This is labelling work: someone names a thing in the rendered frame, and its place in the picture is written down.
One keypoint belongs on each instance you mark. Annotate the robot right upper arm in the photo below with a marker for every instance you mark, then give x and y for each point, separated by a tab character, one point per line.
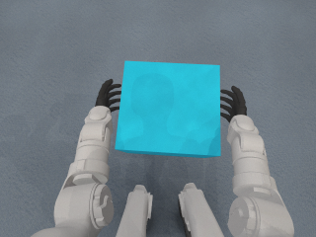
256	217

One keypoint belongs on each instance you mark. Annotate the right robot thigh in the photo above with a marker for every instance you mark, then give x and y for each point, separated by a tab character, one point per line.
196	210

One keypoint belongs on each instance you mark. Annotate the robot left forearm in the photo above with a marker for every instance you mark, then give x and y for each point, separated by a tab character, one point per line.
93	149

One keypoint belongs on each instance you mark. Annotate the robot left hand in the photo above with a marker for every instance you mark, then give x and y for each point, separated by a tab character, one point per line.
104	96

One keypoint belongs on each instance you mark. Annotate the robot right hand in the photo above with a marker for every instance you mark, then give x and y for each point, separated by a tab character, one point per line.
238	104

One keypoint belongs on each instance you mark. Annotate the robot right foot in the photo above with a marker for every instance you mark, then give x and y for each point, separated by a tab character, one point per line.
187	232

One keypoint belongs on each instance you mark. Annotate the robot right forearm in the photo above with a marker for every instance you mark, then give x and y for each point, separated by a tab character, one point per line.
250	162

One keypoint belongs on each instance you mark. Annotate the carton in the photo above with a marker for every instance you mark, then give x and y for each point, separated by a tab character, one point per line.
169	109

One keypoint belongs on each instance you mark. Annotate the robot left upper arm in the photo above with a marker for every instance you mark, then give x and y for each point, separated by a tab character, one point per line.
81	211

